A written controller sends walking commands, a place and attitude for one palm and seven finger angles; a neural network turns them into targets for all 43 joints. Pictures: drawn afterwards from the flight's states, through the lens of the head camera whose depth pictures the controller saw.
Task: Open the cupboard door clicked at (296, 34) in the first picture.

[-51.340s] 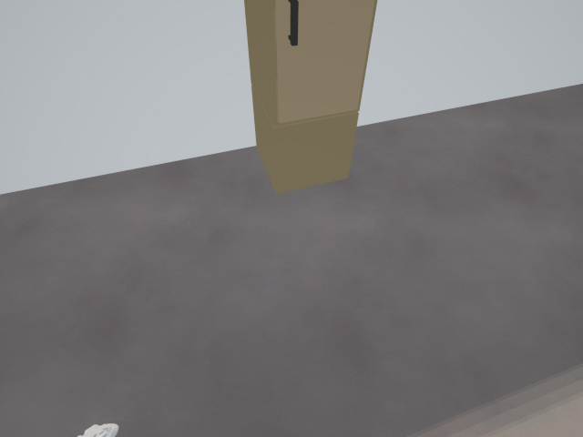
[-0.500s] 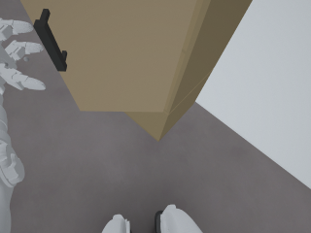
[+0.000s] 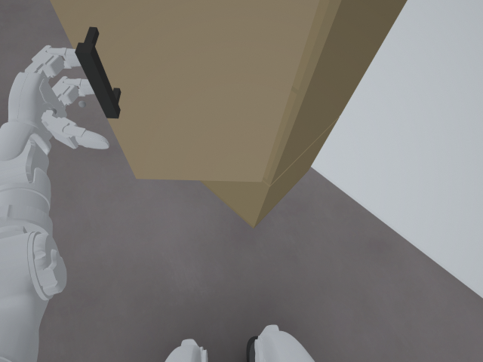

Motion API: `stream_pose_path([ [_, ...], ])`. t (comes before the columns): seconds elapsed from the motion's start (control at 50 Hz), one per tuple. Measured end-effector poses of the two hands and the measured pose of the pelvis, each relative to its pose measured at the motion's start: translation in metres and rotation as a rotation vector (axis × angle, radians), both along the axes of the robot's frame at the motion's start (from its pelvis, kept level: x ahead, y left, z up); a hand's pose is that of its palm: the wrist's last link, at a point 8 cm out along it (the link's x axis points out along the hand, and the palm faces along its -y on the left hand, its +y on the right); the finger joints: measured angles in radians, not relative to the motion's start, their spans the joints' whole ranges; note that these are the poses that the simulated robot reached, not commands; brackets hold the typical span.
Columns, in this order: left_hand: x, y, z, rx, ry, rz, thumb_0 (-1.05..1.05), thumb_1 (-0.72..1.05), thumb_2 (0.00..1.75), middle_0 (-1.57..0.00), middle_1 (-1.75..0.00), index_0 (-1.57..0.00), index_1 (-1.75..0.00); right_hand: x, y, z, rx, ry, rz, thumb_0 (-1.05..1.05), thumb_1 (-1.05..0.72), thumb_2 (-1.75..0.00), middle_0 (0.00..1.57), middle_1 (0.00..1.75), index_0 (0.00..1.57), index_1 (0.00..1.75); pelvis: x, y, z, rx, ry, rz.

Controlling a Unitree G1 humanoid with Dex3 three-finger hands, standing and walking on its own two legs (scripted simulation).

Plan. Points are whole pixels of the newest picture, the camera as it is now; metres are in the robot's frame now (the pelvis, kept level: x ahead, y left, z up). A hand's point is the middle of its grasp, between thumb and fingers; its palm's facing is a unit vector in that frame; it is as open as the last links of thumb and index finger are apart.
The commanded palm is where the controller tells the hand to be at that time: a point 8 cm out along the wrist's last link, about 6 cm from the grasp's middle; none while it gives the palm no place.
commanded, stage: slide the fingers in behind the handle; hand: left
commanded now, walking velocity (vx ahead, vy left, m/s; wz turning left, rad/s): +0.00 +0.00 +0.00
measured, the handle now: (103, 76) +0.55 +0.19 +0.10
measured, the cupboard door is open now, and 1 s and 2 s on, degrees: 43 43 43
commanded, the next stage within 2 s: close the thumb around the handle in 1.00 s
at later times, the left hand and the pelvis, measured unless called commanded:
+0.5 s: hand (104, 104) +0.50 +0.19 +0.09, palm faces -0.08 -1.00 +0.00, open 14.0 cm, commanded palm +0.48 +0.23 +0.09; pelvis +0.00 +0.00 +0.00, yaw +0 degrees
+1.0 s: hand (111, 102) +0.50 +0.18 +0.09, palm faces -0.07 -1.00 -0.01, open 13.8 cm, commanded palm +0.48 +0.22 +0.09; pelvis +0.00 -0.01 +0.00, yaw +0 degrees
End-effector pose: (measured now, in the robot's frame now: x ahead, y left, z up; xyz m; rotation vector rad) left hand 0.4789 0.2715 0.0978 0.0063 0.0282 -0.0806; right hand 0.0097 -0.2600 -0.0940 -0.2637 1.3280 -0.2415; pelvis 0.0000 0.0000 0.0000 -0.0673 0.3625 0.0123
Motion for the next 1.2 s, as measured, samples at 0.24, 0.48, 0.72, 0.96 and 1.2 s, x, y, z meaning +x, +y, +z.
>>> stream_pose_path([
  [0.24,0.003,-0.013,-0.004,-0.004,0.001,0.009,-0.01,-0.50,0.30,-0.30,-1.20,-0.30,-1.20,-0.008,-0.001,-0.001,0.006,0.004,-0.014,0.01,-0.90,-0.90,0.20,0.30,0.20,0.30,-0.002,-0.002,-0.001,0.006,-0.003,-0.008],
  [0.48,0.001,-0.029,-0.004,-0.009,0.002,0.003,-0.01,-0.50,0.30,-0.30,-1.20,-0.30,-1.20,-0.014,-0.006,0.000,0.004,0.017,-0.017,0.01,-0.90,-0.90,0.20,0.30,0.20,0.30,-0.002,-0.004,0.001,0.009,-0.010,-0.003],
  [0.72,0.005,-0.041,-0.007,-0.004,0.011,0.013,-0.01,-0.50,0.30,-0.30,-1.20,-0.30,-1.20,-0.010,-0.007,-0.003,0.013,-0.010,-0.013,0.01,-0.90,-0.90,0.20,0.30,0.20,0.30,-0.004,-0.007,-0.001,0.015,-0.010,-0.006],
  [0.96,0.006,-0.039,-0.004,0.006,0.006,0.011,-0.01,-0.50,0.30,-0.31,-1.20,-0.33,-1.22,-0.016,-0.008,-0.004,0.015,0.006,-0.019,0.01,-0.90,-0.90,0.20,0.30,0.20,0.30,-0.004,-0.009,-0.001,0.016,-0.002,-0.008],
  [1.2,0.005,-0.045,-0.005,0.009,0.014,0.017,-0.01,-0.47,0.32,-0.30,-1.20,-0.31,-1.21,-0.013,-0.011,-0.003,0.012,-0.004,-0.014,0.01,-0.90,-0.90,0.20,0.30,0.20,0.30,-0.004,-0.010,0.000,0.019,-0.010,-0.006],
])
